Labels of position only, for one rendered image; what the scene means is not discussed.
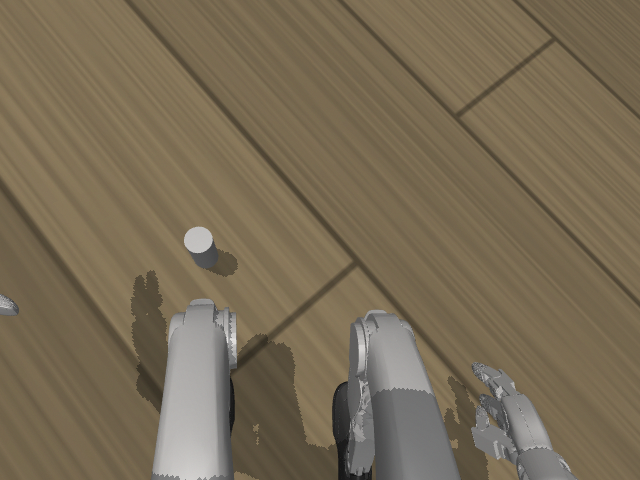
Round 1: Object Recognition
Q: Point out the right robot foot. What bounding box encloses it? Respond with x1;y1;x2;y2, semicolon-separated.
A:
332;381;372;480

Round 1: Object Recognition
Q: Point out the left robot hand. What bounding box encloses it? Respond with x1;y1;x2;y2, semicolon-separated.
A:
0;294;19;316

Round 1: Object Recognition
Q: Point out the right robot arm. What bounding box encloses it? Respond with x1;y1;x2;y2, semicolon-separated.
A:
516;448;578;480

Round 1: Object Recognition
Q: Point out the right robot hand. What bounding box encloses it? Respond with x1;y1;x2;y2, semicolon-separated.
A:
471;362;554;465

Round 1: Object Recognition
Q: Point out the can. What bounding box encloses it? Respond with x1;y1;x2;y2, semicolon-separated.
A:
184;227;218;268

